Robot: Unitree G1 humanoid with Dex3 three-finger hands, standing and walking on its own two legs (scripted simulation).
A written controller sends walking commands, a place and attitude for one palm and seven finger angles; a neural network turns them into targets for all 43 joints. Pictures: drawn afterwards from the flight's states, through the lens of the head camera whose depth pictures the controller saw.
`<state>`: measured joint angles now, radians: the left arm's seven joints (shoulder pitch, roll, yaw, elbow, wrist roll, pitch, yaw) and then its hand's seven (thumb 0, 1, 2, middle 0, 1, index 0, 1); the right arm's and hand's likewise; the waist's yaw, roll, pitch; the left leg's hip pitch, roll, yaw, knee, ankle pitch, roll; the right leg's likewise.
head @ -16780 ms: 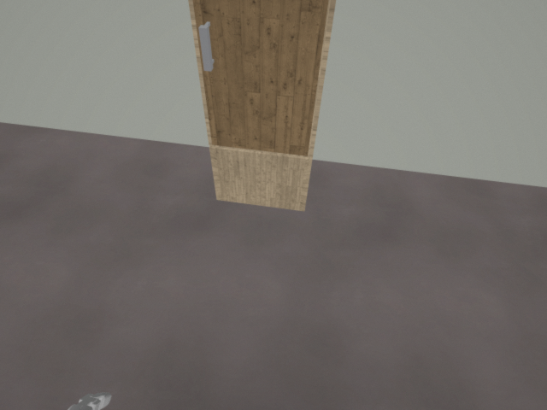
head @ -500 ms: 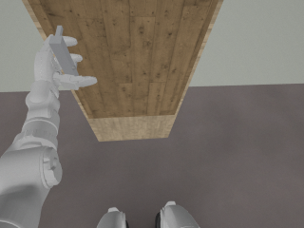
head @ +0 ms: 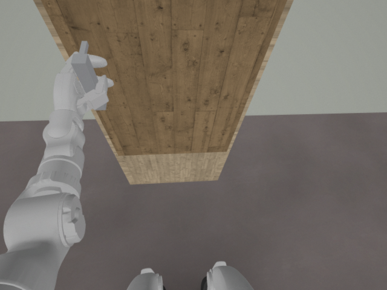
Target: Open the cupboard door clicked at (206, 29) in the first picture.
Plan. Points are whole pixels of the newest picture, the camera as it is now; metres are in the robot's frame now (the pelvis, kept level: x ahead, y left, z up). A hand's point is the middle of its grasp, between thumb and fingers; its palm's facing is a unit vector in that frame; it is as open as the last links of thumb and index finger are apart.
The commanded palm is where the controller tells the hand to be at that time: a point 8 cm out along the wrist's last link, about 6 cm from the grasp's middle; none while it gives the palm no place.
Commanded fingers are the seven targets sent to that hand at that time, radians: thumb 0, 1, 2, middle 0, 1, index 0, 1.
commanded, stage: pull the door open along its arc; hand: left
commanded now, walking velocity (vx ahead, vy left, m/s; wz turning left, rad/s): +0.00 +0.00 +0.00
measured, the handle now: (92, 77) +0.54 +0.18 +0.08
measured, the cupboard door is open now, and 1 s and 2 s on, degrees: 0 35 38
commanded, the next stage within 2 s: open thumb and fingers to let go in 1.12 s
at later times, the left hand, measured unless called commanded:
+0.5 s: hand (105, 118) +0.44 +0.14 +0.08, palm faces -0.02 -1.00 +0.01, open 5.9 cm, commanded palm +0.38 +0.19 +0.08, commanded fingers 0.00 0.90 0.90 -0.40 -1.35 -0.40 -1.35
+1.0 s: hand (153, 183) +0.30 +0.05 +0.08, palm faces +0.38 -0.93 +0.00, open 6.0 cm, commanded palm +0.23 +0.07 +0.08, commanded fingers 0.00 0.90 0.90 -0.40 -1.35 -0.40 -1.35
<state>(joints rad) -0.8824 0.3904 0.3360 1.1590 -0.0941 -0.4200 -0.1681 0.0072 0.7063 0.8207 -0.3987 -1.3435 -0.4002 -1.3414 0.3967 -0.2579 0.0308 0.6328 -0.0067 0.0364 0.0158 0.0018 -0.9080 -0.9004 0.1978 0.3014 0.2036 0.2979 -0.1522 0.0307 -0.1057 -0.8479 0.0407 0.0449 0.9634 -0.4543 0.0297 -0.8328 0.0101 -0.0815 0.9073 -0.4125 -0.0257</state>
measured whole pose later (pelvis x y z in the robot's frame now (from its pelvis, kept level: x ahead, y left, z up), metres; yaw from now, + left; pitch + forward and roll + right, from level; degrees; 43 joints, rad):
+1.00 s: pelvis +0.01 -0.03 +0.02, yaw +3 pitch +8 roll +0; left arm 0.09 -0.09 -0.25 0.11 0.08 -0.19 0.57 -0.01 0.66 0.76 -0.35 -1.35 -0.38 -1.35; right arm 0.18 -0.16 0.02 0.53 -0.05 0.02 0.04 0.01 -0.91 -0.90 0.20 0.30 0.20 0.30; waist 0.00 0.03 -0.11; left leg -0.56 0.02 0.01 0.86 -0.44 -0.01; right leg -0.56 0.00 -0.11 0.85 -0.44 -0.06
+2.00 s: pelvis +0.00 -0.03 +0.01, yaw +3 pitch +7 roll +0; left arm 0.20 -0.06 -0.31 0.02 0.08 -0.18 0.53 -0.01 -0.48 0.31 -0.25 -0.77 -0.27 -0.77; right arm 0.21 -0.18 0.02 0.52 -0.05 -0.03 0.02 0.01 -0.91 -0.90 0.20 0.30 0.20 0.30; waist -0.01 0.04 -0.11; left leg -0.57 0.01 0.00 0.89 -0.44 -0.01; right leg -0.57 0.00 -0.11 0.88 -0.45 -0.06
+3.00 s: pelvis +0.00 -0.02 +0.00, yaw +2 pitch +8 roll +0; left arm 0.54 0.10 -0.20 -0.28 -0.04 -0.26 0.02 -0.02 -0.50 0.30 -0.20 -0.32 -0.21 -0.33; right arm 0.27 -0.21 0.03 0.40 0.00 -0.06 0.00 0.01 -0.91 -0.90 0.20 0.30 0.20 0.30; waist 0.00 0.03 -0.10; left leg -0.61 0.01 0.01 0.95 -0.48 0.00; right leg -0.62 0.00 -0.09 0.95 -0.48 -0.05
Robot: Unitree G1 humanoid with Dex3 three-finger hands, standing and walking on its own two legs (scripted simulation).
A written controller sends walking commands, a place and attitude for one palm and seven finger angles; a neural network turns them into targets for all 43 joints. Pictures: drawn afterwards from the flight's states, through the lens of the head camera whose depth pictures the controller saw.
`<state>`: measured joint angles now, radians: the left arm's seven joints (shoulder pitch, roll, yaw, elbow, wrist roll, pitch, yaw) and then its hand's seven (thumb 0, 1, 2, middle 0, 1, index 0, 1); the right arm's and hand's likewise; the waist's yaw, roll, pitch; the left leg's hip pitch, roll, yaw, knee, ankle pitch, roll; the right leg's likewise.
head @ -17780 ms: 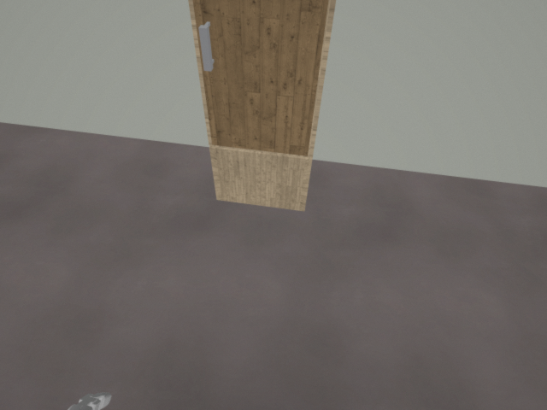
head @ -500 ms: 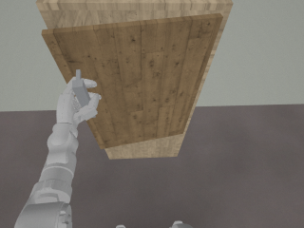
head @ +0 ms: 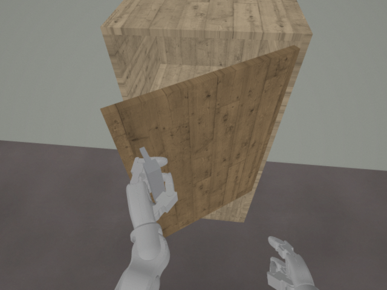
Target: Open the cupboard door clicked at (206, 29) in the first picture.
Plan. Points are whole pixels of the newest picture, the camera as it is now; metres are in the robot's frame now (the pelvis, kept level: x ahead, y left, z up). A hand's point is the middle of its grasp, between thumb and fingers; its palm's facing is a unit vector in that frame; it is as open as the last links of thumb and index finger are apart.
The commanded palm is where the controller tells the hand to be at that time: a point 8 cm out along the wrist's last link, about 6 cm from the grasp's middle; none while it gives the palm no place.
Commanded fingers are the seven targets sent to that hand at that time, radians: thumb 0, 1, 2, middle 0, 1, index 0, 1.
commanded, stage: pull the door open along its arc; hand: left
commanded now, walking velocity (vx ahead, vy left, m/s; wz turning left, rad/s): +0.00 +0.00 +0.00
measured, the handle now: (152, 177) +0.33 +0.11 +0.06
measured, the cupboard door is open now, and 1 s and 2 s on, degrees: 35 38 43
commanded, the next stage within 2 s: open thumb and fingers to let go in 0.12 s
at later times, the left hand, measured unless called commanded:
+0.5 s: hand (177, 206) +0.27 +0.05 +0.07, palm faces +0.34 -0.94 -0.02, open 7.6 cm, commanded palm +0.22 +0.09 +0.06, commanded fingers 0.00 -0.15 0.45 -0.32 -1.24 -0.32 -1.24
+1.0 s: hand (174, 208) +0.26 +0.06 +0.06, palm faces +0.24 -0.97 -0.02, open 14.9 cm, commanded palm +0.22 +0.09 +0.06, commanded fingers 0.00 -0.50 0.30 -0.15 -0.30 -0.15 -0.30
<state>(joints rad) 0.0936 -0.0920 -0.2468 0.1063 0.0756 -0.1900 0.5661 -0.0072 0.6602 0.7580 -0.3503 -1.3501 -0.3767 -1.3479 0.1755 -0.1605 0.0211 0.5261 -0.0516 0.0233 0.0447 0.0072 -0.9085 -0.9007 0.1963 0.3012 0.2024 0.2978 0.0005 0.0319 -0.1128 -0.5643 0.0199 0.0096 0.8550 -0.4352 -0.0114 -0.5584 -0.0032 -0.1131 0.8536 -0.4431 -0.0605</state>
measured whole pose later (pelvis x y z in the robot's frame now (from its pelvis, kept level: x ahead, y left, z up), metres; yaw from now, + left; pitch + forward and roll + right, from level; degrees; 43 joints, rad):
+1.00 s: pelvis -0.01 +0.00 +0.00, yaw +0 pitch +7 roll +0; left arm 0.20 -0.06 -0.31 0.02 0.08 -0.18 0.53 -0.01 -0.48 0.31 -0.25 -0.77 -0.27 -0.77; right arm 0.21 -0.18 0.02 0.52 -0.05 -0.03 0.02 0.01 -0.91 -0.90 0.20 0.30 0.20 0.30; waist -0.01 0.04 -0.11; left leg -0.57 0.01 0.00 0.89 -0.44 -0.01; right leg -0.57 0.00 -0.11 0.88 -0.45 -0.06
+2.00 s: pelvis -0.01 +0.01 -0.01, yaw -1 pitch +8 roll +0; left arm 0.54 0.10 -0.20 -0.28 -0.04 -0.26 0.02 -0.02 -0.50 0.30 -0.20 -0.32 -0.21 -0.33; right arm 0.27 -0.21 0.03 0.40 0.00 -0.06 0.00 0.01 -0.91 -0.90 0.20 0.30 0.20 0.30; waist 0.00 0.03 -0.10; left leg -0.61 0.01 0.01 0.95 -0.48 0.00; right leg -0.62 0.00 -0.09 0.95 -0.48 -0.05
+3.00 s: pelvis +0.00 +0.04 +0.00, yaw -1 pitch +4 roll -2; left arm 0.61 0.27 0.09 -0.47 -0.17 -0.09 -0.11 -0.01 -0.43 0.33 -0.16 -0.30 -0.16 -0.30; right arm 0.28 -0.22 0.05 0.45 0.04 -0.16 -0.08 0.01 -0.91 -0.90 0.20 0.30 0.20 0.30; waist 0.04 0.05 -0.10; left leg -0.49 0.00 0.00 0.89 -0.46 0.03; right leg -0.46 0.00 -0.09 0.82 -0.43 -0.01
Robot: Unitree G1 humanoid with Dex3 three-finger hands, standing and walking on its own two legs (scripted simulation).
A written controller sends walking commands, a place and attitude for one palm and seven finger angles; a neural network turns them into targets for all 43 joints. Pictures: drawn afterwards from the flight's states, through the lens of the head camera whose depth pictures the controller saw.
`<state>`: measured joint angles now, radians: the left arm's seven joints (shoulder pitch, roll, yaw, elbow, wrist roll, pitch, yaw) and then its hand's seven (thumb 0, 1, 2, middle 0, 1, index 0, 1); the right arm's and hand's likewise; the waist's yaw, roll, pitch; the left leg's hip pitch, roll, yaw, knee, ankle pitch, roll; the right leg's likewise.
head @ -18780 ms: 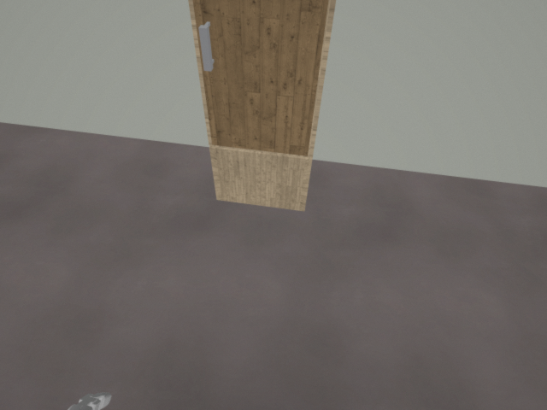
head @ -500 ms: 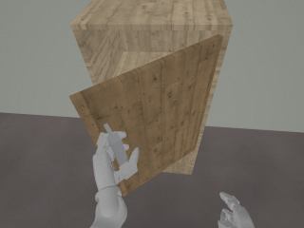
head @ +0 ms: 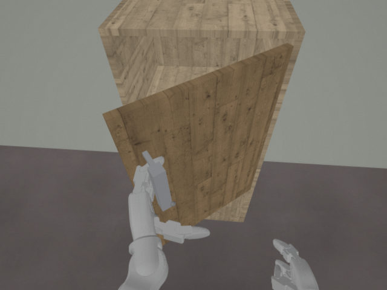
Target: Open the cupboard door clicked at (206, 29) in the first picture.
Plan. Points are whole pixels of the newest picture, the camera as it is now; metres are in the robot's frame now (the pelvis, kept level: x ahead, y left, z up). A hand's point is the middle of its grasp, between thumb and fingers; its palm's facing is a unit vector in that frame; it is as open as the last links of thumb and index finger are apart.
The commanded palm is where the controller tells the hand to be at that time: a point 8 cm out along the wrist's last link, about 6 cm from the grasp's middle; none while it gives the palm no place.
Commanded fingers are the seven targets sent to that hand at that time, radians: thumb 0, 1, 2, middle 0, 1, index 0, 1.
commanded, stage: open thumb and fingers to let go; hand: left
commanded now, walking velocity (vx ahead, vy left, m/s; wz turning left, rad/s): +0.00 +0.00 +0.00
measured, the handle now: (156, 181) +0.32 +0.09 +0.07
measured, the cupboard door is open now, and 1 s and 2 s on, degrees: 38 43 43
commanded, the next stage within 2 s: slide the hand sideways off the handle in 0.04 s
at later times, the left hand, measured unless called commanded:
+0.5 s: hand (176, 229) +0.22 +0.04 +0.07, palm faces -0.15 -0.99 +0.04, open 16.2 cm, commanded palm +0.20 +0.10 +0.07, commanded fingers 0.00 -0.50 0.30 -0.15 -0.30 -0.15 -0.30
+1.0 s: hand (151, 242) +0.20 +0.09 +0.07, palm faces -0.07 -1.00 -0.02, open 16.0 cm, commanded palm +0.16 +0.15 +0.07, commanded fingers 0.00 -0.50 0.30 -0.15 -0.30 -0.15 -0.30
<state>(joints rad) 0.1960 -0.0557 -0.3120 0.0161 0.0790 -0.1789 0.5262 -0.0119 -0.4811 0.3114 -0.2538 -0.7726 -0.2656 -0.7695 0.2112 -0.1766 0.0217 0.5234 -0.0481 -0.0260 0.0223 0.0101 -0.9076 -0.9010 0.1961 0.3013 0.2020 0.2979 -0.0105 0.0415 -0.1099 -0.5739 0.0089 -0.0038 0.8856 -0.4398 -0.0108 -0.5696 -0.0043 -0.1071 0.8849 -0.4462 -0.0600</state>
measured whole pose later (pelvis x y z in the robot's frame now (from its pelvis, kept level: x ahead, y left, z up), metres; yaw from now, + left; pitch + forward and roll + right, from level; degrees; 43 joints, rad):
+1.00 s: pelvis +0.00 +0.00 -0.01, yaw -1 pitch +8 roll +0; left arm 0.54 0.10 -0.20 -0.28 -0.04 -0.26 0.02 -0.02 -0.50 0.30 -0.20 -0.32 -0.21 -0.33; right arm 0.27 -0.21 0.03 0.40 0.00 -0.06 0.00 0.01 -0.91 -0.90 0.20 0.30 0.20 0.30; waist 0.00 0.03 -0.10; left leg -0.61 0.01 0.01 0.95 -0.48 0.00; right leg -0.62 0.00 -0.09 0.95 -0.48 -0.05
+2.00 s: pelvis +0.00 +0.03 +0.01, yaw -1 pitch +4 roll -2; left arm 0.61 0.27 0.09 -0.47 -0.17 -0.09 -0.11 -0.01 -0.43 0.33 -0.16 -0.30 -0.16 -0.30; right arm 0.28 -0.22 0.05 0.45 0.04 -0.16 -0.08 0.01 -0.91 -0.90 0.20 0.30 0.20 0.30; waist 0.04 0.05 -0.10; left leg -0.49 0.00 0.00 0.89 -0.46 0.03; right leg -0.46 0.00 -0.09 0.82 -0.43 -0.01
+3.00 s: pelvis +0.02 +0.02 +0.05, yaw -2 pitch -5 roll -1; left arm 0.47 0.33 0.30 -0.39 -0.06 -0.06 0.11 0.01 0.88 0.90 -0.21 -0.30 -0.21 -0.30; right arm 0.20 -0.23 0.03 0.65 0.00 -0.10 -0.08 0.01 -0.91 -0.90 0.20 0.30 0.20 0.30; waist 0.07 0.07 0.04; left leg -0.06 0.01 0.03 0.41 -0.26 0.01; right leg -0.05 0.02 -0.07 0.37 -0.23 -0.03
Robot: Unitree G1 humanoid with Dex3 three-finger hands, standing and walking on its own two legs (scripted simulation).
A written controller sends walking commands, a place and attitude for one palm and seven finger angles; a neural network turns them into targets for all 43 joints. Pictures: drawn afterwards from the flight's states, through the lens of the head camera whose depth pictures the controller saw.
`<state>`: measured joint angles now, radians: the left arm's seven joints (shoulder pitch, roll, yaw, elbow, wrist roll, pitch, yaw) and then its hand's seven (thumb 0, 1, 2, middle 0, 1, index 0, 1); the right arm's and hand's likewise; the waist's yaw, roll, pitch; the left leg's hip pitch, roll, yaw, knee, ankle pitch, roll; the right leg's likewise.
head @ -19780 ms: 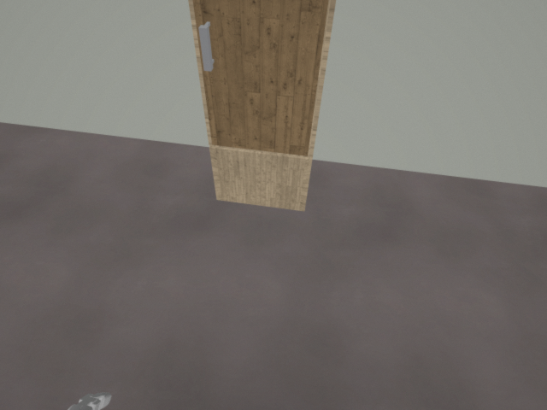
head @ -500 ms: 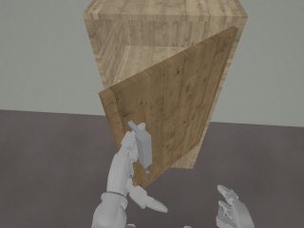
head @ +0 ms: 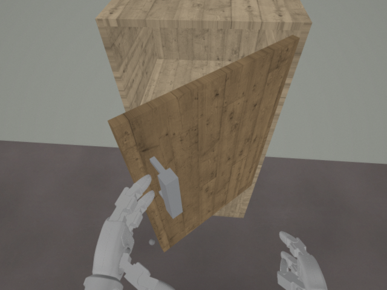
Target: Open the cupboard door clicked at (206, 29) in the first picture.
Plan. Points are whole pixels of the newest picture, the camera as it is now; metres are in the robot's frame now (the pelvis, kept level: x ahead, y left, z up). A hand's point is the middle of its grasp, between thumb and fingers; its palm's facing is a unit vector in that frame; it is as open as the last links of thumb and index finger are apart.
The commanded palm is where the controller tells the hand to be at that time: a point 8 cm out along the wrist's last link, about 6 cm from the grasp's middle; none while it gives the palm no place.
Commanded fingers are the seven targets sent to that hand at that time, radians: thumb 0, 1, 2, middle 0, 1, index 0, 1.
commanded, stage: slide the hand sideways off the handle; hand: left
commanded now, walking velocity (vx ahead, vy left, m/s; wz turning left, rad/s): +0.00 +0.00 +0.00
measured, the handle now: (165, 187) +0.30 +0.08 +0.08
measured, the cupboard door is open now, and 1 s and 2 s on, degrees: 43 43 43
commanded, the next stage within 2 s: draw the hand back to the body in 0.34 s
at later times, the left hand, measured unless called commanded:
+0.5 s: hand (122, 260) +0.17 +0.13 +0.08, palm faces -0.07 -1.00 -0.02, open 16.3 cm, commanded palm +0.14 +0.19 +0.09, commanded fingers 0.00 -0.50 0.30 -0.15 -0.30 -0.15 -0.30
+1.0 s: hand (64, 241) +0.17 +0.20 +0.13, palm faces +0.04 -0.99 -0.17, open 15.9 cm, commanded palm +0.14 +0.25 +0.15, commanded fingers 0.00 -0.19 0.44 -0.16 -0.30 -0.16 -0.30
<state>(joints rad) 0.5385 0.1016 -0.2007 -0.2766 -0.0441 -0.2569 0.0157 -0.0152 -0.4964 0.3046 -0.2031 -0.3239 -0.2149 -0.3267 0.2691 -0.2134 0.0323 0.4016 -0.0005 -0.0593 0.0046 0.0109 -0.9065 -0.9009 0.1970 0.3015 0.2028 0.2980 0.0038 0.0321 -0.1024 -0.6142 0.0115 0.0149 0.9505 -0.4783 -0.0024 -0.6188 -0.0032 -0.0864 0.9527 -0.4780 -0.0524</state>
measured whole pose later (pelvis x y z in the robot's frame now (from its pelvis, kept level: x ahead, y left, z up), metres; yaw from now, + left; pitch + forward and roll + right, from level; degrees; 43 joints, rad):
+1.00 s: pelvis +0.00 +0.03 +0.01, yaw +0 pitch +4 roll -2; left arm 0.61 0.27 0.09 -0.47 -0.17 -0.09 -0.11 -0.01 -0.43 0.33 -0.16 -0.30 -0.16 -0.30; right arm 0.28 -0.22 0.05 0.45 0.04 -0.16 -0.08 0.01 -0.91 -0.90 0.20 0.30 0.20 0.30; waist 0.04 0.05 -0.10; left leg -0.49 0.00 0.00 0.89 -0.46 0.03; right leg -0.46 0.00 -0.09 0.82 -0.43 -0.01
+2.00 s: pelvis +0.01 +0.01 +0.06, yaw -1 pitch -5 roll -1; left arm 0.47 0.33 0.30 -0.39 -0.06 -0.06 0.11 0.01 0.88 0.90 -0.21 -0.30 -0.21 -0.30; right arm 0.20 -0.23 0.03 0.65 0.00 -0.10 -0.08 0.01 -0.91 -0.90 0.20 0.30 0.20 0.30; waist 0.07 0.07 0.04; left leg -0.06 0.01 0.03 0.41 -0.26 0.01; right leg -0.05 0.02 -0.07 0.37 -0.23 -0.03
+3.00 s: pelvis -0.10 +0.05 +0.04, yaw +1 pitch -2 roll -3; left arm 0.52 0.42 0.42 -0.56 -0.01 -0.20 0.17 0.01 0.89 0.90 -0.22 -0.30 -0.22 -0.30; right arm 0.22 -0.22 0.00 0.59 -0.01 -0.07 -0.09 0.01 -0.90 -0.90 0.20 0.30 0.21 0.30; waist -0.01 0.01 0.07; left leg -0.43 -0.01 0.01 0.62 -0.15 0.08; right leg -0.42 0.03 -0.02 0.76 -0.32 0.01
